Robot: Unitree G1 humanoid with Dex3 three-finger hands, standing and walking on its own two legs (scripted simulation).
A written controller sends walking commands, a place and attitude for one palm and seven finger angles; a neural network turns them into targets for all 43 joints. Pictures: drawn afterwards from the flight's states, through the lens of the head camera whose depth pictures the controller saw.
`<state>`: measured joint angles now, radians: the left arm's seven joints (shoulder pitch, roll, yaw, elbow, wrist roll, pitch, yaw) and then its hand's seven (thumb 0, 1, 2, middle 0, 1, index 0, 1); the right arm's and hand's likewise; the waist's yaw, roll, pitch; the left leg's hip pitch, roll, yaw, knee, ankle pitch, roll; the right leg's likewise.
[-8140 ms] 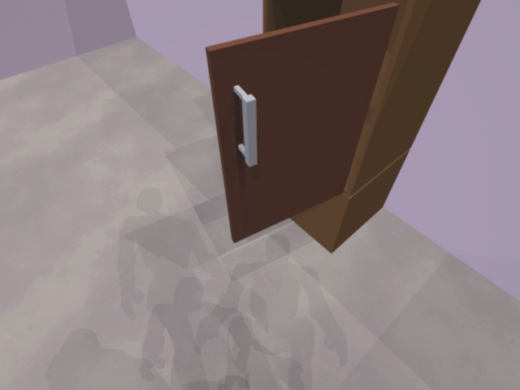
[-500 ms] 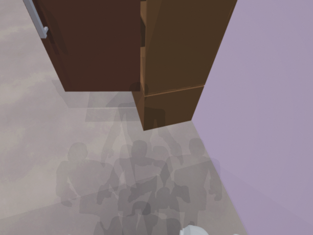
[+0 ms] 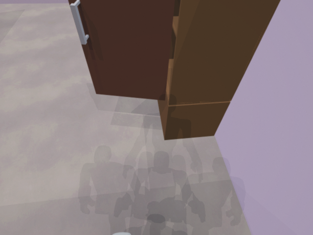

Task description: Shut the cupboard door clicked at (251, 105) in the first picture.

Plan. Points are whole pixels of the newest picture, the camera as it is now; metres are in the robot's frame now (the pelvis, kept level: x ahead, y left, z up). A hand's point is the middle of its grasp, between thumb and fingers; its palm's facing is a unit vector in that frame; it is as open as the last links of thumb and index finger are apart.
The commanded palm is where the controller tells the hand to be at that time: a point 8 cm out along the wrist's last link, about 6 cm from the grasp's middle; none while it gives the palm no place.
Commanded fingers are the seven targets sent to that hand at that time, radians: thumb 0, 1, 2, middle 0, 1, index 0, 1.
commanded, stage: take the last steps up to it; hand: left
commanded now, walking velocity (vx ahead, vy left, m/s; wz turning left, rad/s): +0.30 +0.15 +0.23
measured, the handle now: (80, 23) +0.85 +0.38 +0.09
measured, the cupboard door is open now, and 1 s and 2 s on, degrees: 77 77 77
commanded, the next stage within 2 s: come to a stop and stand still in 1.04 s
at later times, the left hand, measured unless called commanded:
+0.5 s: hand (90, 201) +0.23 +0.22 -0.16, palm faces +0.03 -0.98 -0.20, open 7.4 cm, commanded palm none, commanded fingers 0.00 0.90 0.90 -0.20 -0.30 -0.20 -0.30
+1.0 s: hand (73, 202) +0.23 +0.28 -0.19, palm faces +0.21 -0.96 -0.19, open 7.3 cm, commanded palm none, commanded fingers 0.00 0.90 0.90 -0.20 -0.30 -0.20 -0.30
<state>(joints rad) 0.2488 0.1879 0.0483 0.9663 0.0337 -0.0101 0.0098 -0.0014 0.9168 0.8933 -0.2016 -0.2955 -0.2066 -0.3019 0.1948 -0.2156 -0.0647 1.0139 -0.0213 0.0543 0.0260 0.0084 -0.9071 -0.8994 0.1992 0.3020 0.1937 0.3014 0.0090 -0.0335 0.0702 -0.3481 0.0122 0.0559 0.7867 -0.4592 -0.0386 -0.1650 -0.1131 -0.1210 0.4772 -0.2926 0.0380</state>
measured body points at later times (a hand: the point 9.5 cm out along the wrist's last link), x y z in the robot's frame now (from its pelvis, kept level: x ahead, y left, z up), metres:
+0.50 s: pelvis +0.13 +0.04 -0.01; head +0.15 +0.03 +0.44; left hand +0.23 +0.27 -0.14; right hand +0.06 -0.16 -0.17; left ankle +0.01 +0.12 -0.74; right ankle +0.21 -0.06 -0.73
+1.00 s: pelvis +0.31 +0.11 -0.01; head +0.34 +0.12 +0.43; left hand +0.22 +0.33 -0.17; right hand +0.44 -0.11 -0.15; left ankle +0.36 +0.24 -0.74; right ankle +0.22 -0.05 -0.73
